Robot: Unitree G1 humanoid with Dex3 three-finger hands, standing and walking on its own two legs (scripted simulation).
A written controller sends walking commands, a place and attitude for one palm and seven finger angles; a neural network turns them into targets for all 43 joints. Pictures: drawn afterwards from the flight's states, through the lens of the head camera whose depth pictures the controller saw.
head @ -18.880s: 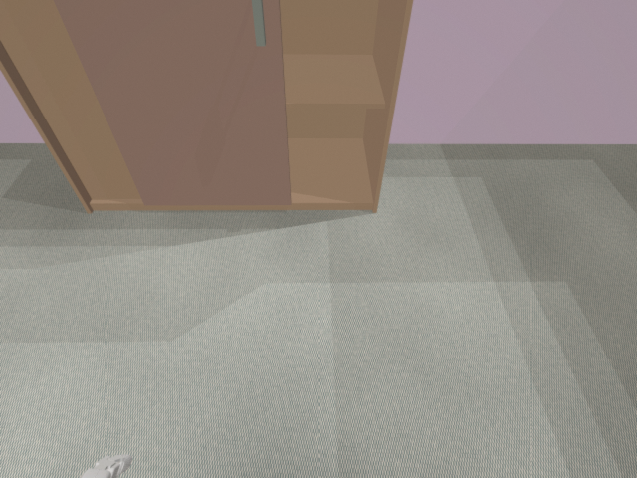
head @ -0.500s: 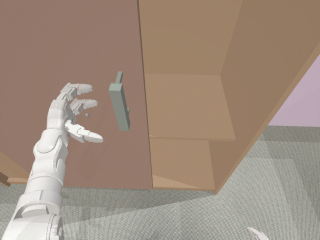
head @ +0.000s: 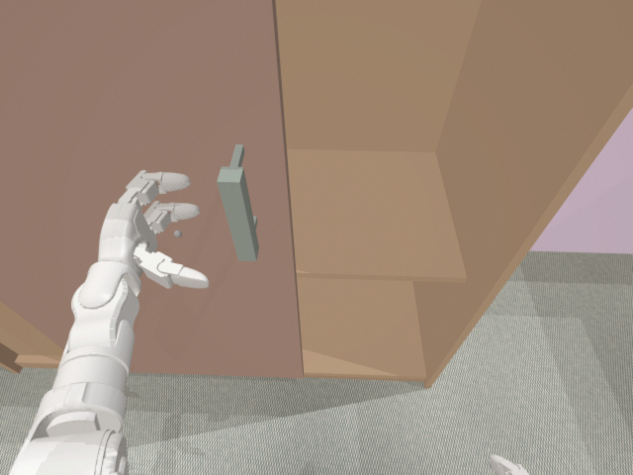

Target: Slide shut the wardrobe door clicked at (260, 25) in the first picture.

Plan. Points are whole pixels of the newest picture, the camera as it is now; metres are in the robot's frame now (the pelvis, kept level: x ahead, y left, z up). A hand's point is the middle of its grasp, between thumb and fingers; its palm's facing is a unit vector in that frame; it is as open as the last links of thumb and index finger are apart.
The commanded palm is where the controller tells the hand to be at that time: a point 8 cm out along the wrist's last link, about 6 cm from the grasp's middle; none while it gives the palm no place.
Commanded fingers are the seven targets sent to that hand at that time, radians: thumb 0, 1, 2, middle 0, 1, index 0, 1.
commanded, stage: feel for the door with the fingertips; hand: left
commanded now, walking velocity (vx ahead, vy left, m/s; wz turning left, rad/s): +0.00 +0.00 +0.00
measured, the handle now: (243, 205) +0.44 +0.11 +0.09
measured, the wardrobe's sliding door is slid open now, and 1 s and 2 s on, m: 0.38 0.38 0.38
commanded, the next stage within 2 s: slide the fingers in behind the handle in 0.68 s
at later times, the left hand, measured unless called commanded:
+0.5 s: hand (210, 224) +0.40 +0.14 +0.10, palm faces +0.00 -1.00 -0.01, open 14.0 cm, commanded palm +0.37 +0.20 +0.10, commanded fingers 0.00 -0.50 0.30 -0.30 -1.20 -0.30 -1.20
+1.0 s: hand (206, 218) +0.41 +0.15 +0.10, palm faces -0.01 -1.00 -0.02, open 13.7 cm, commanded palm +0.38 +0.20 +0.10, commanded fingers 0.00 -0.50 0.30 -0.30 -1.20 -0.30 -1.20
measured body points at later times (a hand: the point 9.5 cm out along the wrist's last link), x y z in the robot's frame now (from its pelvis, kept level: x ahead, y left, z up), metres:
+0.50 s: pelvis +0.00 -0.01 +0.00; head +0.03 -0.02 +0.45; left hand +0.39 +0.20 +0.11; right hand +0.10 -0.25 -0.11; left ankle -0.01 +0.08 -0.72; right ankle -0.01 -0.11 -0.72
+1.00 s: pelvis -0.01 -0.01 +0.00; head +0.03 -0.02 +0.45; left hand +0.40 +0.21 +0.11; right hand +0.08 -0.27 -0.12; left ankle -0.01 +0.08 -0.72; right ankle -0.01 -0.11 -0.72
